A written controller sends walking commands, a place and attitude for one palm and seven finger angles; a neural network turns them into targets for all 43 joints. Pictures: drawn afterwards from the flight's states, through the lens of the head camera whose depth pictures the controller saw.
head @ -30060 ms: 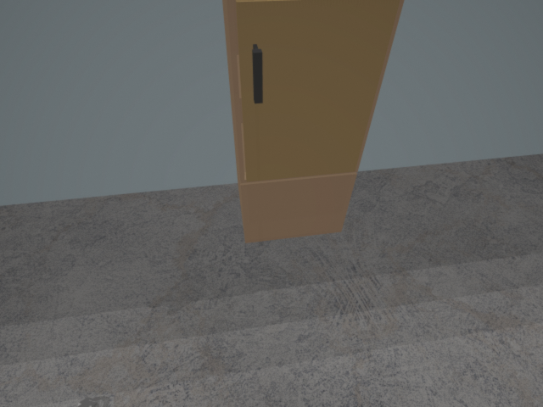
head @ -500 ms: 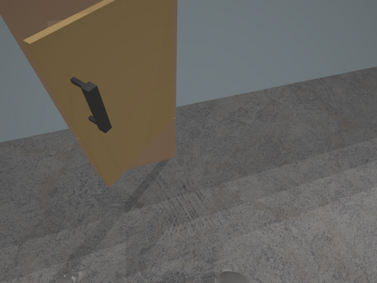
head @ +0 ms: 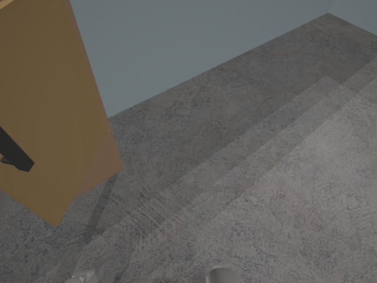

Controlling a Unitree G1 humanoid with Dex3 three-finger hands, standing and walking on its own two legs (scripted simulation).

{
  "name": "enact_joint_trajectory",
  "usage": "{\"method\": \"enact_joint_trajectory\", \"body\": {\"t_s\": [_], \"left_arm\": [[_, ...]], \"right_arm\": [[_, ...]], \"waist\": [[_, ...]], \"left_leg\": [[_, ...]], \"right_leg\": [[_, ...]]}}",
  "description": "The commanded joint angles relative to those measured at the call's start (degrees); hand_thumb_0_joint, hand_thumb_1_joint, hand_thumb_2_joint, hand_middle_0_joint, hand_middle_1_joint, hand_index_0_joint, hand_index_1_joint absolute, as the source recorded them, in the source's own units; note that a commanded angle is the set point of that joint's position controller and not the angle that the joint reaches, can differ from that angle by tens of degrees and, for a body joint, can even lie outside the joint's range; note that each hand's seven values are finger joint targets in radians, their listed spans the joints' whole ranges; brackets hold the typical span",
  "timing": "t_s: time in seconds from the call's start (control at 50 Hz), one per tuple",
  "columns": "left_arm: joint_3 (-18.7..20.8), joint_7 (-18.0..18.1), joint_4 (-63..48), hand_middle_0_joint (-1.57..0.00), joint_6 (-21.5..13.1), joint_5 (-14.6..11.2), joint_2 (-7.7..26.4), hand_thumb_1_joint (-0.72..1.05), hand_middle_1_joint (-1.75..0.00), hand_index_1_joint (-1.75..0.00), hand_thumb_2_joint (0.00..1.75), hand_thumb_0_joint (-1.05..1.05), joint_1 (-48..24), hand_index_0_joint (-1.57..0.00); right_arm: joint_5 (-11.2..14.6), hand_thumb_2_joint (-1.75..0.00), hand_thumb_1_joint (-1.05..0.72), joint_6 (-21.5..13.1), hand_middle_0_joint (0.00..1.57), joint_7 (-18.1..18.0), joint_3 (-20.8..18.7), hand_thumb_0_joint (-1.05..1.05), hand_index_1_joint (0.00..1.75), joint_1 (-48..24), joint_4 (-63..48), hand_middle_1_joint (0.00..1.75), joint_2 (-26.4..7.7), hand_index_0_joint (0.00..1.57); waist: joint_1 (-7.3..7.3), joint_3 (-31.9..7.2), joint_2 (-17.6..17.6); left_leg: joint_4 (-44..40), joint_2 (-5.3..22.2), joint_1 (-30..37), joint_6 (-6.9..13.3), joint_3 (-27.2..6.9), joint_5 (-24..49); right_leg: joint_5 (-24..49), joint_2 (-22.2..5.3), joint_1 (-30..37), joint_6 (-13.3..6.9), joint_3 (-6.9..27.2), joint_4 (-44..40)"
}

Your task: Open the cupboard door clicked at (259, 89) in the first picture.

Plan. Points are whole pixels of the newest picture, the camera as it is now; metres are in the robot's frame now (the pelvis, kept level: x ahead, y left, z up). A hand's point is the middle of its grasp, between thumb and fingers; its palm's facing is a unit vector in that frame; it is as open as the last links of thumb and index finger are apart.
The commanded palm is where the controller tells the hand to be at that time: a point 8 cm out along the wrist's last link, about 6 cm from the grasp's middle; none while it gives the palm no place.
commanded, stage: walk to a spot facing it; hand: left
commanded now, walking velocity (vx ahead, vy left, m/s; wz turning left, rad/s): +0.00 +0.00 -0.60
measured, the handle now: out of the picture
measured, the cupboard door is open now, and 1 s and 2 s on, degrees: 40 40 40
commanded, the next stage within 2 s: none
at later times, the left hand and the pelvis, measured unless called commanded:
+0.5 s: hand out of the picture +0.13 +0.16 -0.17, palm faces -0.27 -0.94 -0.22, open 7.4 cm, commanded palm none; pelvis +0.02 -0.02 +0.00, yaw -18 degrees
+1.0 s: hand (172, 236) +0.24 +0.05 -0.16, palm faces -0.54 -0.81 -0.22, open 7.3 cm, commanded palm none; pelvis +0.08 -0.09 +0.01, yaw -35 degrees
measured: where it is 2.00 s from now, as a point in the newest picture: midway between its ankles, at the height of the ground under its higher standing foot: (263, 244)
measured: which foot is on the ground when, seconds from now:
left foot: down 0.00-0.20, up 0.22-0.48, down 0.50-0.80, up 0.82-1.00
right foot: up 0.00-0.20, down 0.22-0.50, up 0.52-0.80, down 0.82-1.00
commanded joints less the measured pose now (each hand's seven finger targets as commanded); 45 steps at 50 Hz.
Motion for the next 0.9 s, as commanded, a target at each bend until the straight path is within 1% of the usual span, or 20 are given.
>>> {"method": "enact_joint_trajectory", "body": {"t_s": [0.0, 0.08, 0.14, 0.16, 0.18, 0.2, 0.22, 0.26, 0.42, 0.44, 0.48, 0.52, 0.6, 0.68, 0.74, 0.76, 0.78, 0.8, 0.82, 0.88], "left_arm": [[1.5, -0.8, -5.5, -0.20, -1.5, -0.2, 3.1, 0.90, -0.30, -0.30, 0.90, 0.00, -1.2, -0.20], [0.9, -0.9, -5.5, -0.20, -1.9, -0.5, 2.4, 0.90, -0.30, -0.30, 0.90, 0.00, -2.0, -0.20], [1.3, -0.5, -4.0, -0.20, -2.3, -0.5, 3.9, 0.90, -0.30, -0.30, 0.90, 0.00, 2.6, -0.20], [2.1, 0.0, -3.0, -0.20, -2.7, -0.1, 7.3, 0.90, -0.30, -0.30, 0.90, 0.00, 6.2, -0.20], [3.6, 1.1, -2.0, -0.20, -3.3, 0.6, 14.5, 0.90, -0.30, -0.30, 0.90, 0.00, 8.5, -0.20], [4.0, 1.9, -1.4, -0.20, -3.1, -0.2, 15.9, 0.90, -0.30, -0.30, 0.90, 0.00, 11.0, -0.20], [3.8, 2.0, -1.7, -0.20, -2.8, -0.3, 14.8, 0.90, -0.30, -0.30, 0.90, 0.00, 9.2, -0.20], [3.2, 2.5, -3.0, -0.20, -2.8, 0.2, 10.9, 0.90, -0.30, -0.30, 0.90, 0.00, 2.9, -0.20], [2.9, 2.4, -2.9, -0.20, -2.6, 0.1, 10.0, 0.90, -0.30, -0.30, 0.90, 0.00, 0.7, -0.20], [2.6, 2.2, -3.6, -0.20, -2.3, -0.3, 8.8, 0.90, -0.30, -0.30, 0.90, 0.00, -0.3, -0.20], [1.4, 1.3, -5.5, -0.20, -1.9, -1.1, 3.9, 0.90, -0.30, -0.30, 0.90, 0.00, 1.3, -0.20], [1.9, 0.4, -6.7, -0.20, -2.4, -0.3, 5.1, 0.90, -0.30, -0.30, 0.90, 0.00, 0.1, -0.20], [1.8, -1.8, -5.7, -0.20, -2.1, 0.2, 3.0, 0.90, -0.30, -0.30, 0.90, 0.00, -3.1, -0.20], [1.2, -2.6, -5.7, -0.20, -2.9, 0.2, 2.2, 0.90, -0.30, -0.30, 0.90, 0.00, -4.2, -0.20], [1.7, -2.3, -3.6, -0.20, -3.5, 0.3, 3.2, 0.90, -0.30, -0.30, 0.90, 0.00, 1.1, -0.20], [2.6, -1.7, -1.4, -0.20, -4.0, 0.4, 5.8, 0.90, -0.30, -0.30, 0.90, 0.00, 7.6, -0.20], [4.2, -0.7, 0.6, -0.20, -4.9, 0.8, 13.3, 0.90, -0.30, -0.30, 0.90, 0.00, 14.5, -0.20], [4.9, 0.5, 1.6, -0.20, -5.0, -0.3, 16.3, 0.90, -0.30, -0.30, 0.90, 0.00, 18.6, -0.20], [4.8, 1.1, 1.4, -0.20, -5.0, -0.4, 14.9, 0.90, -0.30, -0.30, 0.90, 0.00, 17.5, -0.20], [3.0, 1.7, -1.1, -0.20, -5.9, 0.2, 9.7, 0.90, -0.30, -0.30, 0.90, 0.00, 6.2, -0.20]], "right_arm": [[-0.7, -0.90, -0.90, -1.4, 0.20, -0.9, -3.0, 0.00, 0.30, 0.7, -3.4, 0.30, -11.7, 0.20], [-0.5, -0.90, -0.90, -0.9, 0.20, -0.6, -3.6, 0.00, 0.30, 4.4, -2.0, 0.30, -12.9, 0.20], [0.2, -0.90, -0.90, -0.3, 0.20, -0.1, -4.1, 0.00, 0.30, 3.1, -2.3, 0.30, -13.1, 0.20], [0.7, -0.90, -0.90, -0.1, 0.20, 0.2, -4.1, 0.00, 0.30, 1.7, -3.3, 0.30, -11.3, 0.20], [1.2, -0.90, -0.90, 0.0, 0.20, 0.5, -3.1, 0.00, 0.30, -0.6, -5.8, 0.30, -5.8, 0.20], [1.2, -0.90, -0.90, 0.5, 0.20, 0.1, -2.6, 0.00, 0.30, -4.4, -6.8, 0.30, -7.2, 0.20], [1.4, -0.90, -0.90, 0.7, 0.20, 0.3, -2.7, 0.00, 0.30, -3.6, -6.9, 0.30, -6.9, 0.20], [1.3, -0.90, -0.90, 0.9, 0.20, 0.3, -3.0, 0.00, 0.30, -3.9, -4.5, 0.30, -7.0, 0.20], [1.6, -0.90, -0.90, 0.3, 0.20, 0.2, -2.7, 0.00, 0.30, 0.9, -2.6, 0.30, -4.8, 0.20], [1.4, -0.90, -0.90, -0.1, 0.20, -0.2, -2.9, 0.00, 0.30, 3.5, -1.8, 0.30, -6.7, 0.20], [0.0, -0.90, -0.90, -0.9, 0.20, -0.8, -4.5, 0.00, 0.30, 5.7, -2.6, 0.30, -16.0, 0.20], [-0.5, -0.90, -0.90, -1.0, 0.20, -0.6, -4.0, 0.00, 0.30, 2.4, -4.8, 0.30, -14.8, 0.20], [-0.8, -0.90, -0.90, -1.6, 0.20, -0.3, -3.3, 0.00, 0.30, 0.6, -3.4, 0.30, -11.7, 0.20], [-0.7, -0.90, -0.90, -1.8, 0.20, 0.3, -3.9, 0.00, 0.30, 4.1, -2.0, 0.30, -12.9, 0.20], [-0.5, -0.90, -0.90, -1.5, 0.20, 0.9, -4.1, 0.00, 0.30, 3.1, -2.0, 0.30, -12.9, 0.20], [-0.2, -0.90, -0.90, -1.6, 0.20, 1.2, -3.7, 0.00, 0.30, 1.4, -2.7, 0.30, -11.3, 0.20], [0.9, -0.90, -0.90, -1.7, 0.20, 1.8, -2.6, 0.00, 0.30, -2.0, -5.3, 0.30, -6.6, 0.20], [0.7, -0.90, -0.90, -1.9, 0.20, 1.9, -2.2, 0.00, 0.30, -9.3, -8.5, 0.30, -7.3, 0.20], [0.6, -0.90, -0.90, -2.1, 0.20, 2.3, -2.6, 0.00, 0.30, -11.6, -9.1, 0.30, -7.9, 0.20], [0.3, -0.90, -0.90, -2.1, 0.20, 2.5, -3.1, 0.00, 0.30, -7.2, -5.9, 0.30, -7.8, 0.20]], "waist": [[0.56, -7.0, 15.9], [-1.29, -9.2, 15.7], [0.95, -9.0, 12.8], [2.80, -8.7, 5.4], [4.02, -7.3, -16.7], [7.16, -7.2, -16.4], [5.21, -6.1, -11.0], [2.27, -6.1, -12.6], [-1.16, -8.7, -5.4], [-2.55, -8.9, -2.6], [-2.71, -9.8, 21.2], [-1.32, -7.8, 9.0], [-0.56, -3.5, 15.2], [-1.79, -5.8, 13.8], [0.98, -6.8, 10.4], [4.54, -8.3, 2.7], [8.32, -8.9, -17.5], [11.50, -6.0, -18.6], [10.12, -2.1, -9.7], [3.14, -3.0, -10.5]], "left_leg": [[-13.7, 13.3, 8.1, 7.7, -6.4, 22.7], [-9.6, 13.8, 11.1, 6.6, -2.1, 26.8], [-3.5, 12.6, 5.9, 3.1, 1.0, 20.0], [4.1, 9.8, -1.2, 0.0, 3.5, 10.8], [16.5, 0.6, -15.0, -3.7, 9.2, -15.0], [26.3, 0.3, -16.9, -2.6, 0.7, -21.3], [29.2, 1.6, -17.8, -2.1, -1.9, -17.8], [30.0, 1.4, -16.0, -3.0, -2.3, -12.1], [-1.2, -3.7, 4.6, -2.7, 0.1, -0.2], [-7.9, -1.7, 11.7, -2.0, -1.1, 3.0], [-20.3, 22.9, 16.6, 8.7, -27.1, 3.5], [-20.5, 24.1, 8.3, 12.8, -24.5, -3.0], [-19.8, 14.5, 8.0, 7.0, -7.4, -3.6], [-17.8, 14.9, 9.4, 6.1, -2.0, -5.3], [-9.6, 13.0, 3.4, 3.5, 2.8, -9.4], [0.4, 9.3, -4.0, 1.3, 6.2, -11.1], [19.2, 1.0, -21.3, -2.4, 12.9, -19.1], [30.0, 0.2, -29.7, -2.1, 3.4, -23.5], [33.4, 2.5, -32.7, -1.6, -1.7, -17.0], [27.8, 3.9, -21.1, -2.6, -2.9, -9.0]], "right_leg": [[0.0, -3.3, -2.1, 1.0, -4.5, 4.2], [0.1, -1.6, 4.5, 0.3, -8.6, -9.1], [12.3, -1.0, 15.4, -1.1, -9.2, -24.7], [20.4, -6.2, 22.3, -3.2, -1.5, -32.0], [34.3, -21.4, 27.5, -9.3, 20.1, -37.2], [40.8, -24.9, 24.5, -14.6, 23.2, -36.8], [35.0, -23.7, 23.0, -16.0, 19.6, -36.3], [32.9, -16.8, 19.8, -13.7, 15.7, -34.4], [28.8, -11.3, 10.7, -9.3, 15.6, -28.9], [22.3, -8.8, 4.5, -6.7, 13.5, -26.4], [-7.7, 1.8, -8.0, -0.4, -0.7, -2.6], [-4.1, -4.1, -5.5, 0.0, 0.8, 8.1], [2.4, -5.2, -5.4, 0.3, -4.7, 1.6], [2.3, -3.9, 1.6, -0.4, -9.2, -11.3], [7.2, -1.3, 15.0, -1.5, -12.0, -23.2], [5.7, -2.9, 25.8, -3.3, -7.7, -29.4], [-1.6, -18.4, 37.0, -10.1, 18.1, -38.6], [0.4, -26.0, 34.4, -16.3, 32.3, -43.6], [-0.3, -25.3, 33.0, -18.3, 29.4, -43.6], [4.9, -18.9, 19.3, -14.4, 18.0, -41.6]]}}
